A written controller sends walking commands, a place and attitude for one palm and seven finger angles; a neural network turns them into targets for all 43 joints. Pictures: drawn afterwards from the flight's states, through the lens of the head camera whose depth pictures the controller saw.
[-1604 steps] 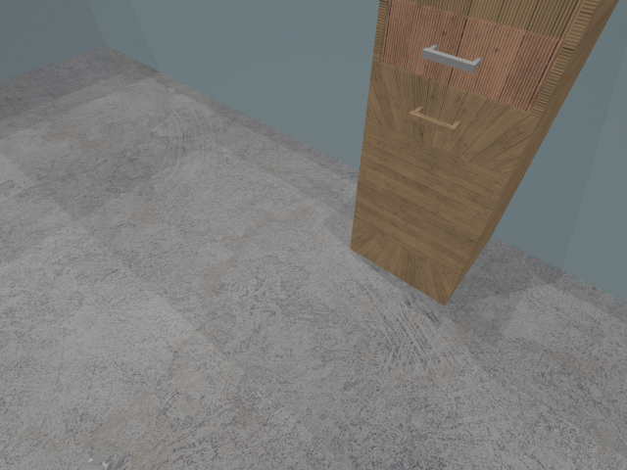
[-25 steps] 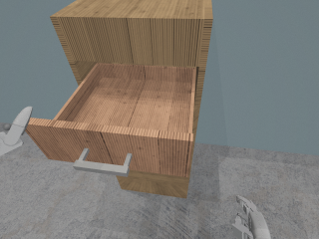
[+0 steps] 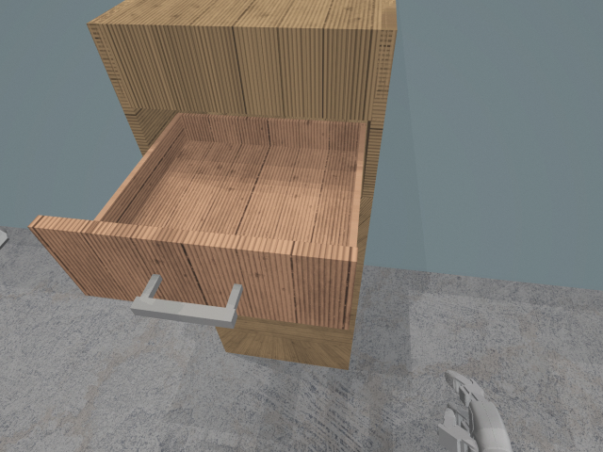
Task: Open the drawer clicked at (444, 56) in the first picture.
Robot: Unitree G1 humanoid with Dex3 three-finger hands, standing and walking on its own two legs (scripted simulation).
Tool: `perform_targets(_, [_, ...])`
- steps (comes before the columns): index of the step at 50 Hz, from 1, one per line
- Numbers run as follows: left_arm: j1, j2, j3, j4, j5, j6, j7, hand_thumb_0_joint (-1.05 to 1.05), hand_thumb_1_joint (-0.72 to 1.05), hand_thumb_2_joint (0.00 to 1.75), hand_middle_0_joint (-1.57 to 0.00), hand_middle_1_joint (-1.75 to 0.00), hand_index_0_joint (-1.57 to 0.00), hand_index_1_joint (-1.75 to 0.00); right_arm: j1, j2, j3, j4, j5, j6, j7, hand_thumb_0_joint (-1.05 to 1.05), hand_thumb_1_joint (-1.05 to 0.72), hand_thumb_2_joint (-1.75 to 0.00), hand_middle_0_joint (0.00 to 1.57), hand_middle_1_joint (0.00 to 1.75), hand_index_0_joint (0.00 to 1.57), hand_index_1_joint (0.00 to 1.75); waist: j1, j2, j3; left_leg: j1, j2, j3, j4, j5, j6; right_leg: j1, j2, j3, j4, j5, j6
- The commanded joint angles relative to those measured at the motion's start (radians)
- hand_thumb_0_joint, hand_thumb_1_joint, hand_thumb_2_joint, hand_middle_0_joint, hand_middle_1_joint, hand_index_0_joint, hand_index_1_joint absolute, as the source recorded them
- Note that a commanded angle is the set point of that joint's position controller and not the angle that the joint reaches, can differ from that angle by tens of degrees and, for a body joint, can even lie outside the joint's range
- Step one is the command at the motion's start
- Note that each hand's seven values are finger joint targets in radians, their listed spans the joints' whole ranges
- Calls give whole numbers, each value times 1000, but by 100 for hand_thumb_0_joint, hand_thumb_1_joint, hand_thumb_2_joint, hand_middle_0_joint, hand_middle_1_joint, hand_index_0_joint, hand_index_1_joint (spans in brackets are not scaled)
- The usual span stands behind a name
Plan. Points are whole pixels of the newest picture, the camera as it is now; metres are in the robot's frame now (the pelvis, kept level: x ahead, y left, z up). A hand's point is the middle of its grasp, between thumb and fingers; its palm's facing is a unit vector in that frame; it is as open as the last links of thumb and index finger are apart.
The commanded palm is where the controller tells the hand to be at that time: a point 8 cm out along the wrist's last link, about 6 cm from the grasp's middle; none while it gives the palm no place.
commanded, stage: step back with the hand held close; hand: left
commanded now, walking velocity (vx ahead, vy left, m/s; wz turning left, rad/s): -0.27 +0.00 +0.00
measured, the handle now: (189, 299) +0.26 +0.17 +0.10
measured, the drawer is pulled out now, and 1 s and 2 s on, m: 0.27 0.27 0.27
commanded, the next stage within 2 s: stop stepping back and stand still in 0.92 s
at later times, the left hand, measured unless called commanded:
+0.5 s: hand out of the picture +0.12 +0.26 +0.29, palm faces +0.58 -0.69 -0.45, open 7.4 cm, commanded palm +0.06 +0.30 +0.29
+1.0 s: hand out of the picture +0.01 +0.26 +0.29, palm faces +0.54 -0.77 -0.35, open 7.4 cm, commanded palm -0.05 +0.31 +0.29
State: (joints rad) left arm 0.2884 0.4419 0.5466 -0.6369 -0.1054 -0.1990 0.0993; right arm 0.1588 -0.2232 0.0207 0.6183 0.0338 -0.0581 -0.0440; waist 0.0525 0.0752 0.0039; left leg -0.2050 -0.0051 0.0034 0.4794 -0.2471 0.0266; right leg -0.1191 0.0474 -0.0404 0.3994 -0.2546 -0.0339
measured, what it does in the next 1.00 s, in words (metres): walks backwards: right foot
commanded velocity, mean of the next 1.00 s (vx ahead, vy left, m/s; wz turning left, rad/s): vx -0.31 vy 0.00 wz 0.01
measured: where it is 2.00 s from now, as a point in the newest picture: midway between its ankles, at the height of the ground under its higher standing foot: outside the picture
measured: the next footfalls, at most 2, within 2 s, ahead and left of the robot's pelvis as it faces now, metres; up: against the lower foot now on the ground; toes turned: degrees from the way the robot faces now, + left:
right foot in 1.00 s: -0.29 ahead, -0.09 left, +0.00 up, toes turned -4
left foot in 1.14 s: -0.08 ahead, +0.11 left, +0.00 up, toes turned -4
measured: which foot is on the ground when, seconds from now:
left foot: down 0.00-0.98, up 1.00-1.00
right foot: down 0.00-0.66, up 0.68-0.98, down 1.00-1.00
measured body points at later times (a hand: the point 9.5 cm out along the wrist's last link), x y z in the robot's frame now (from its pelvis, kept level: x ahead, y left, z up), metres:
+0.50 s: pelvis -0.08 +0.02 -0.02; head -0.06 +0.02 +0.43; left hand +0.09 +0.29 +0.31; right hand +0.08 -0.22 -0.10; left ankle +0.01 +0.10 -0.74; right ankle -0.02 -0.10 -0.74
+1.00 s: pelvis -0.20 +0.04 -0.03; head -0.17 +0.06 +0.42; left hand -0.03 +0.30 +0.31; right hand -0.01 -0.17 -0.10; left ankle +0.00 +0.10 -0.74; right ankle -0.33 -0.08 -0.75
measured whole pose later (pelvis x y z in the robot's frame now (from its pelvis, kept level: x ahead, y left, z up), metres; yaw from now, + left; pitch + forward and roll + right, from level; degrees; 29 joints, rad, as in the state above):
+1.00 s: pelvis -0.20 +0.04 -0.03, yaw -4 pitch +4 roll -3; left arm 0.23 0.54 0.66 -0.77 -0.11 -0.27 0.15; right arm 0.11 -0.15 0.03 0.64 0.00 -0.13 -0.02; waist 0.03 0.00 -0.02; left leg -0.62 0.03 0.08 0.45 0.02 0.02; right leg -0.12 0.04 -0.03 0.48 -0.46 -0.06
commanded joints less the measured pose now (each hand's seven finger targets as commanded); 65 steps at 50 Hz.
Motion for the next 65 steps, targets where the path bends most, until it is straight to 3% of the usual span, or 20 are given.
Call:
perform_targets(1, [-45, 226, 103, -155, 14, -56, 14, 0, 90, 90, -20, -30, -20, -30, -92, -119, -59, -159, -1, -30, -5, 0, -90, -90, 20, 30, 20, 30, -48, -58, -140, 90, 65, -35, 41, 295, 7, -120, -174, 135, -61, 444, 14])
perform_targets(11, [138, 329, 254, -317, 13, -75, 60, 0, 90, 90, -20, -30, -20, -30, -72, -124, -86, -202, 3, -8, -16, 0, -90, -90, 20, 30, 20, 30, -45, 16, -237, -52, 135, -112, -25, 369, 8, -55, -107, 90, 83, 313, 18])
perform_targets(19, [61, 299, 248, -227, 27, -83, 73, 0, 90, 90, -20, -30, -20, -30, -25, -133, -88, -185, -10, -50, -26, 0, -90, -90, 20, 30, 20, 30, -51, 39, -158, -294, 187, -148, -113, 19, 37, -36, -71, 89, 198, 55, 20])
perform_targets(25, [-64, 273, 176, -200, 51, -87, 84, 0, 90, 90, -20, -30, -20, -30, -14, -128, -83, -166, -13, -60, -27, 0, -90, -90, 20, 30, 20, 30, -73, -121, -38, -220, 52, -78, 117, -253, -3, -357, -191, 260, -114, -353, -35])
perform_targets(28, [-77, 285, 165, -225, 55, -91, 98, 0, 90, 90, -20, -30, -20, -30, -1, -105, -71, -137, -21, -55, -29, 0, -90, -90, 20, 30, 20, 30, -79, -200, -86, -74, 12, -21, 288, -136, -22, -433, -291, 250, -156, -240, -70])
perform_targets(31, [-76, 347, 224, -264, 55, -103, 106, 0, 90, 90, -20, -30, -20, -30, -21, -126, -77, -140, -23, -55, -43, 0, -90, -90, 20, 30, 20, 30, -71, -59, -73, -80, 81, -106, 54, -175, 3, -431, -195, 151, -19, -227, -27])
perform_targets(33, [-88, 291, 216, -297, 54, -119, 108, 0, 90, 90, -20, -30, -20, -30, -38, -129, -69, -166, -31, -72, -46, 0, -90, -90, 20, 30, 20, 30, -63, 252, -81, -400, 266, -340, -275, -444, 69, -182, -16, 37, 374, -230, 25])
perform_targets(34, [-138, 303, 236, -322, 57, -123, 108, 0, 90, 90, -20, -30, -20, -30, -32, -110, -75, -168, -36, -88, -44, 0, -90, -90, 20, 30, 20, 30, -64, 251, -119, -460, 325, -403, -353, -469, 94, -106, 30, 45, 584, -246, 27])
perform_targets(39, [-127, 270, 202, -243, 27, -98, 92, 0, 90, 90, -20, -30, -20, -30, -30, -89, -84, -107, -39, -127, -10, 0, -90, -90, 20, 30, 20, 30, -61, 95, -166, -211, 286, -270, -280, -176, 83, -216, 25, 50, 660, -284, 27])
perform_targets(45, [-143, 260, 158, -272, -10, -82, 61, 0, 90, 90, -20, -30, -20, -30, -65, -88, -66, -90, -40, -126, 12, 0, -90, -90, 20, 30, 20, 30, -51, 185, -213, -124, 221, -147, -348, -113, -16, -44, 58, -48, 216, -335, -9])
perform_targets(47, [-134, 280, 173, -296, -17, -103, 47, 0, 90, 90, -20, -30, -20, -30, -59, -79, -66, -83, -41, -109, 20, 0, -90, -90, 20, 30, 20, 30, -50, 113, -243, -74, 168, -85, -188, -8, -64, -44, -24, 16, -41, -224, -55])
perform_targets(49, [-151, 370, 230, -324, -15, -137, 55, 0, 90, 90, -20, -30, -20, -30, -78, -60, -45, -69, -27, -95, 16, 0, -90, -90, 20, 30, 20, 30, -50, -178, -199, 20, 30, 31, 260, -20, -101, -309, -331, 279, -232, 4, -113])
perform_targets(50, [-179, 429, 275, -312, 0, -160, 64, 0, 90, 90, -20, -30, -20, -30, -92, -62, -32, -71, -41, -108, 9, 0, -90, -90, 20, 30, 20, 30, -40, -159, -172, -83, 17, 21, 397, -124, -100, -282, -386, 245, -157, 330, -146])
perform_targets(52, [-122, 387, 272, -287, 14, -135, 53, 0, 90, 90, -20, -30, -20, -30, -80, -62, -49, -89, -15, -108, -6, 0, -90, -90, 20, 30, 20, 30, -57, -343, -166, -262, 10, -27, 474, -131, -74, -78, -321, 132, 21, 729, -113])
perform_targets(54, [-98, 324, 236, -194, 22, -82, 42, 0, 90, 90, -20, -30, -20, -30, -40, -66, -34, -91, -5, -82, -23, 0, -90, -90, 20, 30, 20, 30, -93, -133, -120, -95, -3, 6, 197, 66, -51, -134, -233, 37, 156, 653, -44])
perform_targets(56, [-161, 336, 228, -205, 15, -63, 38, 0, 90, 90, -20, -30, -20, -30, -33, -132, -64, -97, -14, -94, -21, 0, -90, -90, 20, 30, 20, 30, -85, 210, -191, 93, 183, -236, -59, 520, 52, -231, -23, -39, 436, 49, 48])
perform_targets(58, [-218, 328, 196, -57, 23, -58, 34, 0, 90, 90, -20, -30, -20, -30, -33, -114, -59, -94, -24, -113, -10, 0, -90, -90, 20, 30, 20, 30, -68, 114, -131, -105, 297, -434, -255, 70, 110, -223, 29, 81, 537, -379, 39])
perform_targets(60, [-223, 344, 197, -134, 30, -51, 39, 0, 90, 90, -20, -30, -20, -30, -43, -85, -52, -120, -26, -111, -10, 0, -90, -90, 20, 30, 20, 30, -62, 129, -139, -247, 247, -371, -400, -436, 22, -100, 30, 37, 523, -287, 22])
perform_targets(63, [-40, 275, 157, -241, 24, -44, 43, 0, 90, 90, -20, -30, -20, -30, -61, -85, -57, -145, -28, -102, -5, 0, -90, -90, 20, 30, 20, 30, -47, 214, -175, -354, 156, -162, -393, -433, -40, 108, 64, -78, 326, -276, -3])
perform_targets(65, [58, 291, 168, -321, 31, -36, 43, 0, 90, 90, -20, -30, -20, -30, -68, -84, -62, -167, -26, -82, -1, 0, -90, -90, 20, 30, 20, 30, -47, 103, -149, -447, 66, -35, -193, -390, -54, 200, 2, -43, 93, -287, -35])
